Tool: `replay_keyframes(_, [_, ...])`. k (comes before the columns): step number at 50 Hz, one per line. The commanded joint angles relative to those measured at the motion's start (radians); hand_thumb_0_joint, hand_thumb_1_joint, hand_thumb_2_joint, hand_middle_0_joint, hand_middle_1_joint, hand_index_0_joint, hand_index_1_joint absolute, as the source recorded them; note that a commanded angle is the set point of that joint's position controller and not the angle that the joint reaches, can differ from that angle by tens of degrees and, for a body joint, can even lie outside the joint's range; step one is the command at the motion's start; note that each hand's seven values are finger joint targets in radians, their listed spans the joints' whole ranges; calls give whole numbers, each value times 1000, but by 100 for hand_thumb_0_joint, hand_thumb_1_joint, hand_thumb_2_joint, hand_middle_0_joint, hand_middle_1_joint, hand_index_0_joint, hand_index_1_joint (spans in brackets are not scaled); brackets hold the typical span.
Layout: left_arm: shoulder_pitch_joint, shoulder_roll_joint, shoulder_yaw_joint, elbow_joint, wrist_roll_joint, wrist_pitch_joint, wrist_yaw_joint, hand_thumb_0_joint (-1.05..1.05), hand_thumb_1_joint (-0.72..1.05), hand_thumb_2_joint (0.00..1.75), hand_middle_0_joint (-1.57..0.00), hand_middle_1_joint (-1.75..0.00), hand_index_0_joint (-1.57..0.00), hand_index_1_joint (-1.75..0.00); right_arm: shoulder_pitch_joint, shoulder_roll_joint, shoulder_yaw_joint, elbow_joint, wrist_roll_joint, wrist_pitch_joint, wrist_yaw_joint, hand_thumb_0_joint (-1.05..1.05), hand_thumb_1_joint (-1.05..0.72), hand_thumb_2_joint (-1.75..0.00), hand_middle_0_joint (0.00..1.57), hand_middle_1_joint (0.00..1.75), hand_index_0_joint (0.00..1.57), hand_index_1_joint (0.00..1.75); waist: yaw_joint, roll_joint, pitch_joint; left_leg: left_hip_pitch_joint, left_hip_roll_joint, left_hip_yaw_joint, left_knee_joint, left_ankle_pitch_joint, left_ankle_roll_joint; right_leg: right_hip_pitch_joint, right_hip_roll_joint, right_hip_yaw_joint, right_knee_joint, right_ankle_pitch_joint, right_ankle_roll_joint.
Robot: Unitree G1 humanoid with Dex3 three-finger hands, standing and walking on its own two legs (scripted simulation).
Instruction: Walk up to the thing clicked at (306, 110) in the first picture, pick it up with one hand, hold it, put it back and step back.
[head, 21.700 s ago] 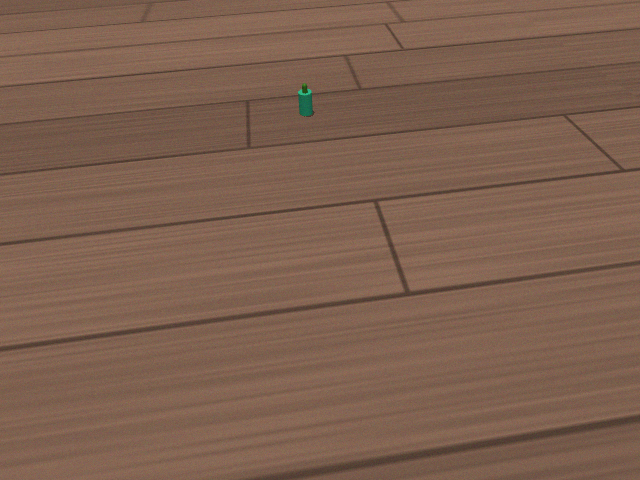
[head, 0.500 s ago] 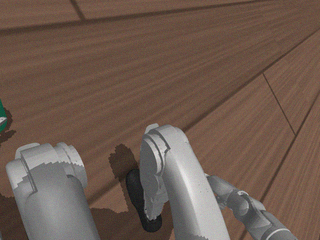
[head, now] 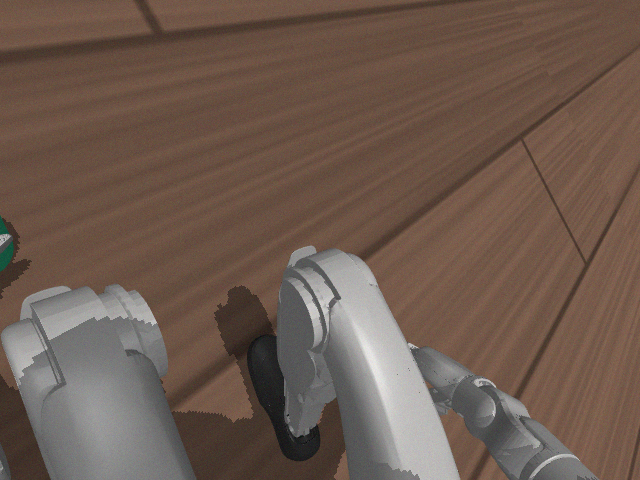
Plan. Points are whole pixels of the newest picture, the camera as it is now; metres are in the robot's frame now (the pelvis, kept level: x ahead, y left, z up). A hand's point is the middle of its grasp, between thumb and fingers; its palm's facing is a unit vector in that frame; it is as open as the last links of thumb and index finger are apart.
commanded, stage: settle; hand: left
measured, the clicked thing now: out of the picture +0.42 +0.29 -0.18
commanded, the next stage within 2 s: lift in 1.98 s
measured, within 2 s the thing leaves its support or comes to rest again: leaves its support in 0.02 s
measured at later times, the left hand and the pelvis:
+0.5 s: hand out of the picture +0.39 +0.33 -0.09, palm faces +0.40 -0.92 -0.01, open 9.7 cm; pelvis +0.01 -0.01 +0.02, yaw +2 degrees
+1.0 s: hand out of the picture +0.38 +0.32 +0.01, palm faces +0.40 -0.91 -0.04, open 9.7 cm; pelvis +0.02 -0.02 +0.05, yaw +8 degrees
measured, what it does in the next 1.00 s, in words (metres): rises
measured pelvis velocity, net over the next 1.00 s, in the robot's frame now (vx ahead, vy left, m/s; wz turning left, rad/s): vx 0.02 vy -0.02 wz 0.14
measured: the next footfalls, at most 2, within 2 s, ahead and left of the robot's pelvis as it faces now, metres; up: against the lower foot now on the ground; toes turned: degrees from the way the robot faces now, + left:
none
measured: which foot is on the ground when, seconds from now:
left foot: down 0.00-1.00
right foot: down 0.00-1.00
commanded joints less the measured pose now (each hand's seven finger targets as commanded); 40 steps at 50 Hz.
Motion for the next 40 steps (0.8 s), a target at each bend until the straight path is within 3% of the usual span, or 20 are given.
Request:
replay_keyframes(1, [-194,175,11,-185,3,-69,1,0,22,121,-116,-127,-114,-131,15,-343,-129,-21,3,5,-23,0,-89,-91,20,30,20,30,-84,563,-580,382,62,151,-323,105,22,234,7,-134,-180,199,-83])
replay_keyframes(3, [-197,137,-10,-197,0,-61,0,0,21,123,-118,-130,-117,-133,30,-335,-132,-7,4,8,-22,0,-90,-91,20,30,20,30,-88,572,-579,391,62,151,-332,96,19,234,7,-134,-185,191,-82])
replay_keyframes(6, [-201,188,33,-283,4,-53,7,0,17,126,-122,-135,-121,-138,33,-339,-150,-22,10,7,-21,0,-89,-91,20,30,20,30,-63,599,-619,410,63,157,-339,113,18,232,3,-124,-179,204,-86])
replay_keyframes(8, [-176,140,-2,-292,10,-33,-2,0,19,126,-123,-136,-122,-139,44,-333,-162,-14,15,13,-18,0,-89,-90,20,30,20,30,-66,612,-626,418,61,161,-349,116,14,224,-1,-120,-178,205,-88])
replay_keyframes(11, [-152,121,-16,-341,11,4,-14,0,23,127,-125,-137,-124,-140,63,-323,-182,-4,30,17,-19,0,-89,-90,20,30,20,30,-50,616,-647,417,58,173,-359,124,16,217,-6,-108,-184,212,-91])
replay_keyframes(13, [-140,108,-10,-406,-2,31,-20,0,15,129,-132,-143,-131,-146,81,-322,-200,-8,40,18,-18,0,-90,-90,20,30,20,30,-32,635,-696,447,57,178,-369,139,14,222,-6,-100,-187,224,-93])
replay_keyframes(14, [-138,75,-33,-414,-11,46,-22,0,15,129,-131,-144,-131,-146,100,-313,-203,1,47,21,-17,0,-89,-90,20,30,20,30,-36,624,-701,436,54,179,-374,137,16,221,-9,-98,-192,222,-93])
replay_keyframes(15, [-147,86,-23,-453,-20,57,-22,0,16,132,-132,-145,-131,-148,93,-313,-212,-10,59,18,-16,0,-89,-90,20,30,20,30,-19,620,-698,412,50,183,-382,114,19,207,-11,-94,-193,203,-96])
replay_keyframes(17, [-140,46,-37,-482,-33,89,-23,0,15,132,-135,-147,-135,-150,110,-303,-232,-5,74,19,-15,0,-89,-90,20,30,20,30,-13,610,-703,403,47,190,-397,93,22,194,-14,-86,-204,187,-95])
replay_keyframes(20, [-111,19,-53,-548,-32,134,-27,0,13,133,-136,-150,-136,-152,124,-284,-267,-3,98,24,-18,0,-89,-90,20,30,20,30,16,609,-735,411,46,204,-414,84,25,171,-21,-68,-217,172,-98])
replay_keyframes(24, [-94,-31,-94,-663,-27,192,-40,0,14,130,-136,-148,-136,-150,163,-259,-312,-1,128,31,-20,0,-90,-90,20,30,20,30,34,607,-783,408,39,219,-437,82,31,161,-28,-44,-230,171,-102])
replay_keyframes(26, [-95,-29,-78,-711,-31,223,-43,0,17,130,-136,-148,-136,-149,183,-247,-332,-6,145,36,-25,0,-89,-90,20,30,20,30,51,608,-814,419,36,228,-455,89,32,158,-33,-32,-237,167,-105])
replay_keyframes(27, [-58,-83,-109,-670,-39,244,-46,0,18,130,-137,-149,-138,-150,175,-241,-337,-16,157,37,-25,0,-89,-90,20,30,20,30,48,599,-803,398,31,233,-465,78,35,149,-36,-29,-240,160,-106])
replay_keyframes(29, [-119,-80,-97,-733,-52,266,-42,0,14,131,-139,-151,-139,-153,190,-228,-354,-20,173,37,-32,0,-89,-90,20,30,20,30,51,562,-831,384,30,242,-462,55,44,153,-37,-18,-265,148,-105])
replay_keyframes(32, [-90,-70,-75,-754,-49,296,-40,0,15,133,-140,-153,-140,-155,203,-216,-376,-14,191,42,-40,0,-90,-90,20,30,20,30,81,566,-841,397,27,259,-488,55,45,152,-44,-5,-280,137,-108])
replay_keyframes(35, [-97,-91,-89,-799,-39,314,-50,0,17,134,-141,-154,-142,-156,210,-196,-398,-16,204,49,-46,0,-90,-90,20,30,20,30,85,565,-861,407,26,270,-516,44,46,142,-50,7,-290,113,-112])
replay_keyframes(36, [-80,-126,-115,-785,-45,321,-61,0,15,135,-142,-155,-143,-157,212,-193,-406,-16,211,47,-47,0,-90,-90,20,30,20,30,88,558,-864,405,23,278,-519,37,47,136,-52,13,-294,107,-114])
replay_keyframes(37, [-94,-115,-92,-806,-54,322,-67,0,15,134,-142,-155,-142,-156,222,-189,-410,-8,216,47,-48,0,-90,-90,20,30,20,30,93,550,-875,403,23,279,-522,44,48,142,-52,15,-296,110,-114])
replay_keyframes(40, [-95,-118,-80,-775,-69,340,-84,0,14,131,-139,-152,-140,-153,231,-181,-419,-8,229,42,-56,0,-90,-90,20,30,20,30,97,508,-894,370,17,297,-514,51,57,174,-56,30,-314,116,-109])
